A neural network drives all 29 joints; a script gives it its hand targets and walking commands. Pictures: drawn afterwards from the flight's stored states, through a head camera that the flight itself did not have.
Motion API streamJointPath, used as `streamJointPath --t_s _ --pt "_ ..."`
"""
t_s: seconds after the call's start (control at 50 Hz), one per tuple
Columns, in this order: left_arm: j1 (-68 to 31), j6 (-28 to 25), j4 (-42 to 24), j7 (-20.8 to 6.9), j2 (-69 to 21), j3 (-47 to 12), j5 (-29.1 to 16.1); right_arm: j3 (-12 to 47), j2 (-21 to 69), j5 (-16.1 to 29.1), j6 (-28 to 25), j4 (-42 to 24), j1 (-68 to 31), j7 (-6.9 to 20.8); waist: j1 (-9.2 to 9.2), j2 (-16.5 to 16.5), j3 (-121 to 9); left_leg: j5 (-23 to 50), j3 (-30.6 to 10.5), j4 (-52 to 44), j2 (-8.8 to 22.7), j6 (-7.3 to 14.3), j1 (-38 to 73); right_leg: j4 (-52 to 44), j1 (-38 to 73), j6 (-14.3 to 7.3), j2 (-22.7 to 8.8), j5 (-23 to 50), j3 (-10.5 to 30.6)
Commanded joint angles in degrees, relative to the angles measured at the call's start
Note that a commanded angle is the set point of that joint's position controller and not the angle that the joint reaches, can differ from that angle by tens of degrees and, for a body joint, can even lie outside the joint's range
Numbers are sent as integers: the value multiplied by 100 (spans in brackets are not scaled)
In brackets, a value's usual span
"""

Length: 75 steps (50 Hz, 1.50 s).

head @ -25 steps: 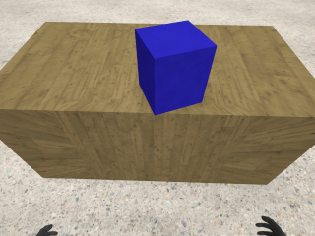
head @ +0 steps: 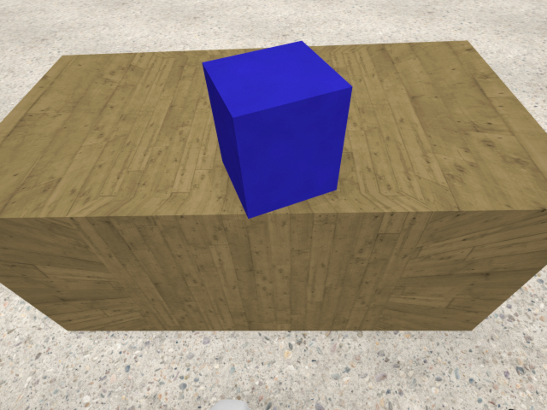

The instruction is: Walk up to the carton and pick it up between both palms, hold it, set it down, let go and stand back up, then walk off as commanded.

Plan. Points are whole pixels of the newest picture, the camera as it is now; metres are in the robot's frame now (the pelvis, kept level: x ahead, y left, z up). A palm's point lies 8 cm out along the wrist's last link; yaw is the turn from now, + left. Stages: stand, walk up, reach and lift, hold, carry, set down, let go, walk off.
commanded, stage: walk up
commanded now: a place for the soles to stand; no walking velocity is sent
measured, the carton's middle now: (274, 131) +0.62 +0.01 +0.05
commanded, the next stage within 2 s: reach and lift in 1.88 s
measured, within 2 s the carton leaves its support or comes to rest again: neither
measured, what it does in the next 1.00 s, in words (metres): walks ahead: left foot, then right foot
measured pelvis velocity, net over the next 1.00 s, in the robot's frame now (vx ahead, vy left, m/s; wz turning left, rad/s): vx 0.19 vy -0.02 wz -0.01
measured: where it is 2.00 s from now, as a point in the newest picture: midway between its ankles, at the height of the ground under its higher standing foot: outside the picture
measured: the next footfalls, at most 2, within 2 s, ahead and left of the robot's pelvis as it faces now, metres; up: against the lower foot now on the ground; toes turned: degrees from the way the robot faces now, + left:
left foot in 0.18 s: +0.22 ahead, +0.10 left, +0.00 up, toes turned +6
right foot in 0.46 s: +0.24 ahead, -0.14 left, +0.00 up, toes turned +5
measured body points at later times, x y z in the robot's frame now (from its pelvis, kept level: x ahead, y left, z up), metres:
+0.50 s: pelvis +0.14 -0.02 -0.02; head +0.17 -0.02 +0.43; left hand +0.23 +0.32 -0.11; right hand +0.24 -0.37 -0.11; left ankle +0.15 +0.12 -0.72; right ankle +0.21 -0.14 -0.72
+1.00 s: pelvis +0.19 -0.02 +0.00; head +0.23 -0.03 +0.45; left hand +0.34 +0.30 -0.10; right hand +0.32 -0.34 -0.12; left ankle +0.17 +0.12 -0.72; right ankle +0.21 -0.14 -0.72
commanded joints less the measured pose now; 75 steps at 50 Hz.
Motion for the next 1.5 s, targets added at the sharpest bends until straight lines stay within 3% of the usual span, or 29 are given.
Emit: streamJointPath --t_s 0.0,0.08,0.12,0.18,0.2,0.22,0.24,0.28,0.32,0.36,0.4,0.44,0.46,0.48,0.5,0.52,0.54,0.56,0.6,0.62,0.64,0.66,0.74,0.78,0.82,0.88,0.92,0.96,1.48 --pt "-170 -99 -548 70 1512 340 -64 -116 -1036 -14 -213 -476 -110 48 72 -1187 345 41 229 -198 489 -63 -1292 -2557 404 -1124 -1766 -551 2171" --pt "231 -110 -608 13 1560 298 -87 -86 -745 -27 -186 -838 -517 167 272 -1275 393 294 509 -1243 460 -38 -732 -2288 242 -1231 -1700 218 1734" --pt "111 -68 -712 12 1496 209 -82 -116 -764 -24 -222 -873 -475 151 148 -1192 473 516 795 -1774 292 -14 -190 -1954 -48 -1101 -1404 906 1195" --pt "-29 -22 -975 38 1264 43 -131 -233 -886 -29 -302 -612 565 35 -532 -701 -202 705 787 -2817 -127 220 2127 -105 -859 -677 -1029 2177 620" --pt "91 -41 -1067 36 983 45 -197 -401 -1440 -92 -354 -660 956 -32 -717 805 -539 -322 -1482 -3690 1144 757 3088 1973 -2113 -216 -153 1502 -5" --pt "225 -21 -1104 99 1012 -5 -128 -470 -1792 24 -365 -756 1297 -44 -690 960 -881 -404 -3473 -4233 2370 1294 3229 2767 -2635 -91 294 -1014 628" --pt "181 29 -1002 194 1365 36 -139 -419 -1656 106 -335 -863 878 -33 -480 232 -648 -556 -3319 -4050 2481 1741 2932 3261 -2890 -112 25 -1154 1001" --pt "353 4 -931 198 1413 49 -124 -319 -1343 121 -299 -1076 459 -58 -286 -118 -227 -581 -2307 -3995 2111 1588 2148 3100 -2754 -45 -389 -756 1098" --pt "715 24 -816 131 1400 58 -39 -310 -1349 119 -331 -1099 57 -57 -8 539 28 -76 -1446 -3927 2061 1397 1157 2188 -2048 23 -766 -689 957" --pt "620 6 -809 63 1218 73 -2 -263 -1258 25 -298 -1176 -40 -17 -46 452 98 649 -913 -3723 1885 1347 507 1414 -1313 1 -579 -693 490" --pt "656 -28 -740 121 1050 83 24 -216 -1062 -12 -230 -1196 -237 -9 10 919 -166 1960 -133 -3029 1523 1066 -24 570 -317 -40 -270 -13 93" --pt "739 -64 -508 220 995 95 50 -8 -686 96 -159 -1274 -446 -48 319 160 -232 1649 242 -2066 1266 598 -848 -99 650 -178 -92 954 202" --pt "590 -123 -574 257 1293 145 61 62 -464 135 -95 -1304 -420 -59 321 -576 -336 724 580 -1223 718 264 -1054 -930 471 -363 -796 432 1347" --pt "519 -181 -636 274 1771 193 17 93 -426 190 -54 -1319 -487 -131 322 -1387 -480 -555 617 4 86 4 -850 -1620 -7 -1234 -2204 896 3470" --pt "248 -176 -693 269 1744 145 -34 7 -775 161 -19 -1119 -436 -219 224 -952 -316 -1467 106 392 163 33 -753 -1554 -181 -1651 -2510 1257 3644" --pt "-12 -164 -743 324 1649 85 -62 1 -862 197 -21 -1002 -379 -238 111 -927 -289 -1363 140 357 239 38 -746 -1331 -146 -1657 -2353 1576 3324" --pt "-75 -137 -690 374 1587 52 -80 65 -792 223 -47 -907 -367 -257 110 -808 -278 -1185 144 147 283 54 -653 -1052 -86 -1506 -2137 2200 2716" --pt "-243 -108 -669 372 1609 21 -84 82 -744 204 -87 -815 -149 -260 -16 -1258 -431 -1007 306 -460 349 79 -520 -644 81 -1326 -1938 2923 2486" --pt "-531 -12 -666 333 1383 -104 -94 31 -815 119 -135 -474 195 -230 -211 -1170 -820 325 470 -2021 325 163 817 -176 -486 -817 -1397 2783 1577" --pt "-719 28 -642 315 1172 -136 -110 -3 -911 40 -156 -471 132 -252 -289 -887 -738 953 -243 -2495 600 275 1011 314 -866 -480 -1121 2385 1237" --pt "-896 77 -592 313 1082 -133 -166 -29 -1275 36 -209 -469 -327 -221 -24 -104 -646 1610 -1188 -2602 1102 586 637 640 -845 -116 -484 1411 688" --pt "-865 90 -406 353 1065 -131 -166 2 -1282 126 -194 -479 -553 -192 84 -214 -594 2026 -1259 -2399 1291 840 456 535 -479 -11 -324 869 497" --pt "-909 -31 -60 353 1341 -122 -111 167 -790 163 -71 -217 -689 -248 43 -495 -951 2297 122 -1561 554 106 479 -406 277 -644 -1232 2677 1520" --pt "-1020 -22 91 362 1331 -162 -147 206 -673 165 -62 -74 -696 -258 -23 -584 -1031 1991 274 -1607 474 118 668 -456 285 -750 -1427 3218 1413" --pt "-1279 9 142 374 1212 -225 -136 188 -610 146 -65 97 -783 -249 -68 -950 -847 2232 261 -1880 542 161 764 -434 282 -659 -1310 3364 1179" --pt "-1543 69 184 359 1021 -280 -169 180 -721 123 -66 162 -966 -202 -88 -380 -997 2607 -8 -2434 686 300 1229 -429 71 -278 -875 2410 704" --pt "-1733 105 301 342 954 -327 -169 191 -722 123 -70 253 -1150 -207 -51 -504 -916 3050 -206 -2567 893 363 1286 -497 237 -111 -689 2318 537" --pt "-1694 107 441 326 963 -336 -152 189 -689 114 -46 267 -1337 -207 -2 -60 -765 2602 -39 -2717 810 272 1168 -750 267 -172 -739 2216 603" --pt "-1672 113 776 278 871 -339 -91 291 -477 63 57 584 -1320 -177 -49 -364 -612 2541 21 -3894 711 5 1685 -1841 755 85 -821 1992 498"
